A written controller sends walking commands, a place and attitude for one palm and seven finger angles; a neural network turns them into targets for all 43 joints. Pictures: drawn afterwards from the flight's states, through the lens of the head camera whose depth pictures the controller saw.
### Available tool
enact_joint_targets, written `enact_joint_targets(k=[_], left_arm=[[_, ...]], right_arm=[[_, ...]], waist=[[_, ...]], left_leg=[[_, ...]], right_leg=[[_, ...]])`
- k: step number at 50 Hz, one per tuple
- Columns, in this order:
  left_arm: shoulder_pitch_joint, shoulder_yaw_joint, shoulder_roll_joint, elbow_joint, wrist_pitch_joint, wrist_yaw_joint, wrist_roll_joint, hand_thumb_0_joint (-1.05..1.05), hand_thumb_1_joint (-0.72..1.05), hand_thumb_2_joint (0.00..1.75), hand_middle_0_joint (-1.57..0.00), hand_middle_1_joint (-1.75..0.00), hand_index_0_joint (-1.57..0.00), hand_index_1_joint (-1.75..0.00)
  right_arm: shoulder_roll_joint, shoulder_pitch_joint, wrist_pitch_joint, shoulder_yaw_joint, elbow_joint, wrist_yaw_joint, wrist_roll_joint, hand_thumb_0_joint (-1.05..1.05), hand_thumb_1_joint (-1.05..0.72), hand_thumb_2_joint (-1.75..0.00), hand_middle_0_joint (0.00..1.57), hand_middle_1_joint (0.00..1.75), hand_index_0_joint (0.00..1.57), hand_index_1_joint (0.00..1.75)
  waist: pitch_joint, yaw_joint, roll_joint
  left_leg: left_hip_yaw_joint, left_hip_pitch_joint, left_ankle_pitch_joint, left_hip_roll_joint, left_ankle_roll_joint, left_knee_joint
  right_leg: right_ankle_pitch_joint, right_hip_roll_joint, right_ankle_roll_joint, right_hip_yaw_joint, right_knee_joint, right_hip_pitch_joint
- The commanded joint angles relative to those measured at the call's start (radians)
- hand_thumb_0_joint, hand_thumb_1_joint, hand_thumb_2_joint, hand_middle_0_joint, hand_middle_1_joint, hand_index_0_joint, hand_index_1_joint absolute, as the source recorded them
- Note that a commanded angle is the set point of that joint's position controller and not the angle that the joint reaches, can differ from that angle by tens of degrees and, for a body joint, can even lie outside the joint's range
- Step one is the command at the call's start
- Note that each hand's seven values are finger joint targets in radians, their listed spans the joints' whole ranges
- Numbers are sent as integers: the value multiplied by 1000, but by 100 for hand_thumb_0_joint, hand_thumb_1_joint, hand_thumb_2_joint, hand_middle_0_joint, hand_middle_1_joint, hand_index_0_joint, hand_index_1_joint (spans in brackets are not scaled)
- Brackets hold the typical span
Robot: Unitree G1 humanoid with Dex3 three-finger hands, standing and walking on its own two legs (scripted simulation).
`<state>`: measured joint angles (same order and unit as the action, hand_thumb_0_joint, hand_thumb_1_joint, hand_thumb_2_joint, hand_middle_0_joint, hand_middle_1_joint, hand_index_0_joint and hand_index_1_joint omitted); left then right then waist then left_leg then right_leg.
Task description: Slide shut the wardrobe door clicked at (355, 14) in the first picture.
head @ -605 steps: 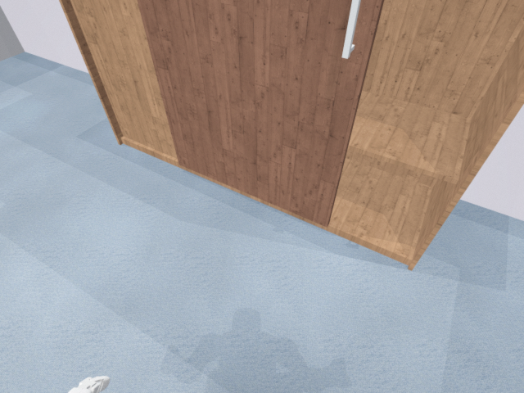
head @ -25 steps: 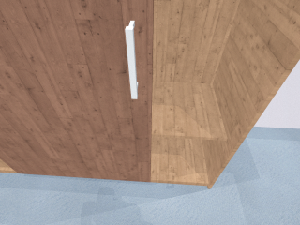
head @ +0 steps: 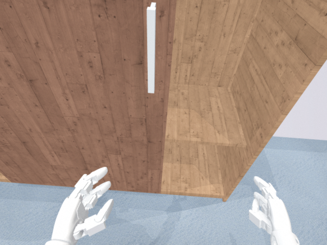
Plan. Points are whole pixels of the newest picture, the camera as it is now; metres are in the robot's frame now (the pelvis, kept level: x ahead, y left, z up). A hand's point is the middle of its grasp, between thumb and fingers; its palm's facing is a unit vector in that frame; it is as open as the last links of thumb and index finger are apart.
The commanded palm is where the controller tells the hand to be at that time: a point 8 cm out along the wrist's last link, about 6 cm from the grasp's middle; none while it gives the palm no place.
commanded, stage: raise the hand with hooked fingers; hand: left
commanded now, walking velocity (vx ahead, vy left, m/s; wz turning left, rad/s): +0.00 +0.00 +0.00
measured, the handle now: (152, 52) +0.51 +0.07 +0.23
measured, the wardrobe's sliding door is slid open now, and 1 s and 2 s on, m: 0.39 0.39 0.39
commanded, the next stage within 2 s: move the hooked fingers beside the handle in 1.66 s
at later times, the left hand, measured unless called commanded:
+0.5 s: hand (46, 170) +0.22 +0.24 +0.14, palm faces +0.13 -0.99 -0.07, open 11.7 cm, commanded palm +0.19 +0.28 +0.14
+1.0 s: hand (4, 129) +0.24 +0.28 +0.22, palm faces +0.10 -0.99 -0.13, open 13.9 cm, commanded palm +0.21 +0.33 +0.24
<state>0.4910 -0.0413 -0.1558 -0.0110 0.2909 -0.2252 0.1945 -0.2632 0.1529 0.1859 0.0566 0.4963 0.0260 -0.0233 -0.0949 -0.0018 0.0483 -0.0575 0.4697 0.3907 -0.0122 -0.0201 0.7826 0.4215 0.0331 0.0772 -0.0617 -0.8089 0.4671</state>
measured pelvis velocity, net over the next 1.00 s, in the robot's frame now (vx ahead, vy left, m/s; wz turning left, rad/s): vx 0.00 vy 0.01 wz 0.05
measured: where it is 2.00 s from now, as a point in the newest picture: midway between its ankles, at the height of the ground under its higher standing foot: outside the picture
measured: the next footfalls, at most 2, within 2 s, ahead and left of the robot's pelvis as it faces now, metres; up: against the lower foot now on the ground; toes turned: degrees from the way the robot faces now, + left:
none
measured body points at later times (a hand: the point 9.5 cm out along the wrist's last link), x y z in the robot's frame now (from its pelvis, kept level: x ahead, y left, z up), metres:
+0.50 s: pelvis -0.01 +0.02 +0.02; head -0.02 +0.01 +0.47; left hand +0.21 +0.29 +0.15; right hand +0.13 -0.21 -0.07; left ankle +0.01 +0.11 -0.71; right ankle +0.00 -0.07 -0.71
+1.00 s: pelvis +0.00 +0.01 +0.03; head -0.03 -0.01 +0.48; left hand +0.23 +0.34 +0.23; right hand +0.22 -0.19 -0.03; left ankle +0.01 +0.11 -0.71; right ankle +0.00 -0.07 -0.71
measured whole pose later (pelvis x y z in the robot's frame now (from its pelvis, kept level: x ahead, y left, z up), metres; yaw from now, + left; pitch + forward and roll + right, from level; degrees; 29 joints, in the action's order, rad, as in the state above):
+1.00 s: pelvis +0.00 +0.01 +0.03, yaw +3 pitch -3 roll +0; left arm -0.05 -0.41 -0.46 0.01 -0.19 -0.41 0.35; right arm -0.26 0.17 0.25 -0.09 0.63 0.10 -0.09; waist -0.02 0.07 -0.07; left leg 0.00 0.19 0.25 -0.03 -0.04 0.49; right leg 0.27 0.03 0.05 -0.11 -0.46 0.14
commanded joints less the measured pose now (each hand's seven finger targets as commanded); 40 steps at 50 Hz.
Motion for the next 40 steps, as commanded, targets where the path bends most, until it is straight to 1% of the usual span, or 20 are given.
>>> enact_joint_targets(k=[1, 3, 5, 7, 8, 11, 14, 15, 16, 17, 20, 23, 25, 26, 27, 30, 33, 35, 36, 40], left_arm=[[-124, -180, -163, 518, 143, 119, 42, 0, 36, 67, -24, -64, -24, -64], [-190, -112, -127, 549, 232, 115, 49, 0, 32, 65, -24, -68, -24, -68], [-332, -14, -92, 522, 288, 61, 54, 0, 27, 63, -25, -70, -25, -70], [-371, 48, -78, 447, 289, -6, 69, 0, 22, 61, -25, -74, -25, -74], [-382, 49, -105, 399, 257, -37, 68, 0, 20, 60, -25, -75, -25, -75], [-327, -34, -202, 203, 71, -106, 63, 0, 13, 57, -25, -80, -25, -80], [-262, -194, -303, 208, -108, -91, 80, 0, 6, 54, -26, -84, -26, -84], [-222, -284, -351, 208, -153, -63, 96, 0, 4, 53, -26, -86, -26, -86], [-214, -287, -302, 292, -174, -39, 128, 0, 1, 52, -26, -87, -26, -87], [-214, -332, -304, 354, -184, -3, 154, 0, -1, 51, -27, -88, -27, -88], [-253, -392, -310, 465, -152, 82, 175, 0, -8, 48, -27, -93, -27, -93], [-292, -308, -267, 456, -98, 74, 134, 0, -15, 45, -27, -98, -27, -98], [-338, -227, -236, 405, -104, 30, 117, 0, -20, 43, -28, -100, -28, -100], [-377, -223, -255, 389, -115, 6, 122, 0, -22, 42, -28, -102, -28, -102], [-391, -236, -280, 358, -135, -20, 124, 0, -24, 41, -28, -103, -28, -103], [-462, -301, -374, 318, -200, -73, 133, 0, -31, 38, -29, -108, -29, -108], [-558, -414, -462, 372, -223, -80, 155, 0, -38, 35, -29, -112, -29, -112], [-596, -475, -505, 386, -226, -70, 169, 0, -43, 33, -29, -115, -29, -115], [-619, -461, -471, 378, -227, -71, 182, 0, -45, 32, -30, -117, -30, -117], [-648, -459, -464, 277, -273, -101, 191, 0, -50, 30, -30, -120, -30, -120]], right_arm=[[-53, -4, 9, 3, -168, 10, 13, 0, -90, -90, 20, 30, 20, 30], [-57, 23, 34, -11, -132, 15, 15, 0, -90, -90, 20, 30, 20, 30], [-81, 13, 60, -29, -102, 23, 8, 0, -90, -90, 20, 30, 20, 30], [-96, 7, 92, -35, -83, 39, -8, 0, -90, -90, 20, 30, 20, 30], [-110, 8, 99, -39, -77, 47, -16, 0, -90, -90, 20, 30, 20, 30], [-124, 16, 95, -46, -65, 65, -39, 0, -90, -90, 20, 30, 20, 30], [-109, -46, 77, -54, -105, 72, -43, 0, -90, -90, 20, 30, 20, 30], [-100, -63, 68, -56, -104, 71, -39, 0, -90, -90, 20, 30, 20, 30], [-74, -79, 61, -69, -119, 69, -37, 0, -90, -90, 20, 30, 20, 30], [-61, -91, 59, -71, -117, 68, -36, 0, -90, -90, 20, 30, 20, 30], [-53, -78, 83, -75, -93, 57, -27, 0, -90, -90, 20, 30, 20, 30], [-74, -27, 119, -67, -63, 42, -25, 0, -90, -90, 20, 30, 20, 30], [-95, -19, 139, -63, -48, 44, -30, 0, -90, -90, 20, 30, 20, 30], [-105, -11, 149, -58, -38, 51, -38, 0, -90, -90, 20, 30, 20, 30], [-112, -7, 156, -53, -29, 60, -42, 0, -90, -90, 20, 30, 20, 30], [-130, -12, 166, -52, -15, 85, -50, 0, -90, -90, 20, 30, 20, 30], [-121, -44, 174, -58, -14, 97, -49, 0, -90, -90, 20, 30, 20, 30], [-112, -54, 175, -69, -6, 93, -45, 0, -90, -90, 20, 30, 20, 30], [-104, -65, 177, -76, -5, 91, -47, 0, -90, -90, 20, 30, 20, 30], [-109, -66, 175, -82, 10, 84, -50, 0, -90, -90, 20, 30, 20, 30]], waist=[[-153, 27, -202], [-125, -26, -189], [-54, -86, -150], [-14, -106, -116], [-7, -107, -89], [15, -59, -33], [-75, 36, -25], [-113, 71, -19], [-144, 80, -36], [-151, 90, -42], [-124, 89, -65], [-61, 40, -139], [4, 14, -150], [7, 4, -124], [-3, 9, -129], [2, 20, -60], [-81, 46, -107], [-92, 64, -153], [-69, 55, -162], [-31, 58, -175]], left_leg=[[49, -72, -299, -3, -14, -60], [75, -91, -263, 9, -16, -33], [112, -84, -174, 20, -23, -22], [134, -79, -70, 26, -25, -41], [146, -59, -15, 26, -26, -58], [146, -11, 45, 18, -26, -113], [132, -40, -16, 12, -22, -176], [130, -57, -64, 12, -18, -187], [120, -88, -124, 11, -16, -201], [114, -108, -169, 16, -10, -215], [110, -136, -256, 27, 2, -242], [98, -182, -260, 31, 5, -251], [102, -190, -221, 31, -3, -258], [110, -195, -188, 32, -6, -269], [112, -203, -169, 30, -10, -275], [124, -216, -151, 28, -20, -302], [126, -285, -218, 21, -22, -318], [131, -311, -266, 21, -14, -333], [135, -323, -271, 20, -9, -344], [131, -346, -323, 19, -4, -352]], right_leg=[[-372, -26, -40, 61, 113, -74], [-293, -12, -45, 46, 114, 26], [-173, -8, -49, 44, 129, 114], [-61, -10, -54, 47, 164, 125], [-12, -13, -55, 57, 185, 110], [65, -35, -59, 95, 263, 36], [28, -54, -60, 82, 281, -96], [-13, -51, -59, 72, 274, -157], [-88, -50, -60, 53, 269, -198], [-152, -43, -59, 27, 262, -218], [-242, -23, -53, -6, 257, -229], [-244, -15, -53, -10, 270, -150], [-214, -19, -53, 3, 302, -127], [-186, -20, -56, 8, 319, -131], [-169, -23, -57, 20, 334, -145], [-143, -25, -63, 29, 374, -181], [-207, -30, -60, 24, 377, -247], [-252, -26, -52, 14, 380, -285], [-265, -23, -50, 4, 383, -275], [-344, -21, -44, 7, 397, -286]])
